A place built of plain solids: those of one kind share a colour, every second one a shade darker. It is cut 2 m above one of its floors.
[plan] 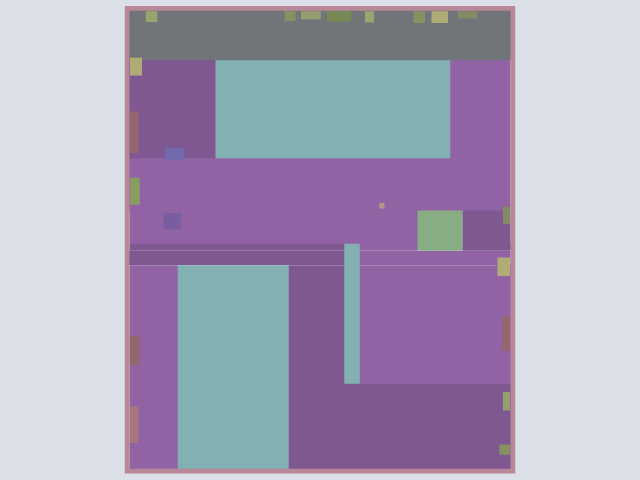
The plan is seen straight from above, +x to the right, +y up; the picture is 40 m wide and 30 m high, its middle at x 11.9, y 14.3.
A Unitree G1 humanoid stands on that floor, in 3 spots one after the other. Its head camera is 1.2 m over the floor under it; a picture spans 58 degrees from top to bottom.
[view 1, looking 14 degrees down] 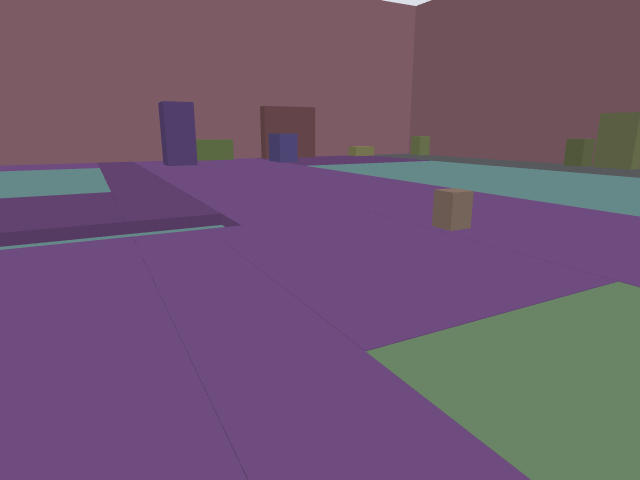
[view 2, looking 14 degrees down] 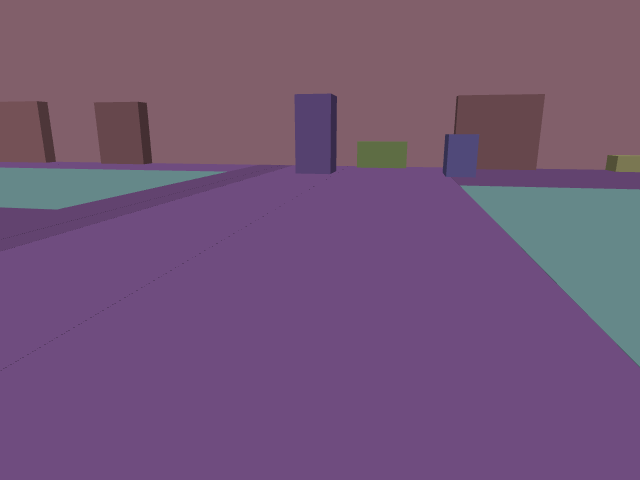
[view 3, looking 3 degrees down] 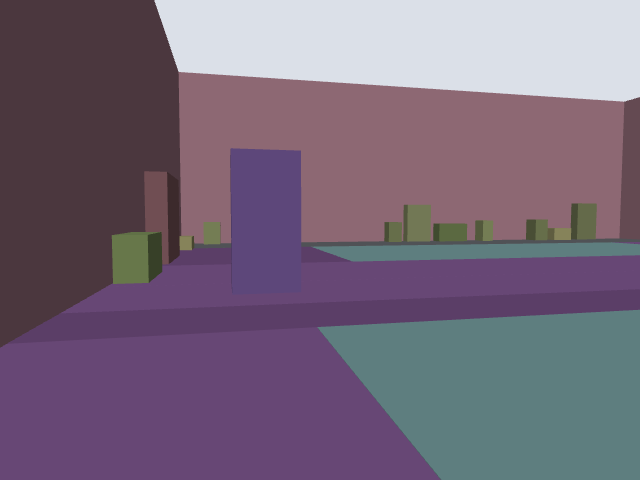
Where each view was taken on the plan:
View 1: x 19.83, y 12.35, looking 152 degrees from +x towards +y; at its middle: floor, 4.96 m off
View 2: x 15.85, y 18.15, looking -169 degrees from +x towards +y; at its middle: floor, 4.96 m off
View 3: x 2.07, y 8.15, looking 78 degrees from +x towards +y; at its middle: wall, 20.97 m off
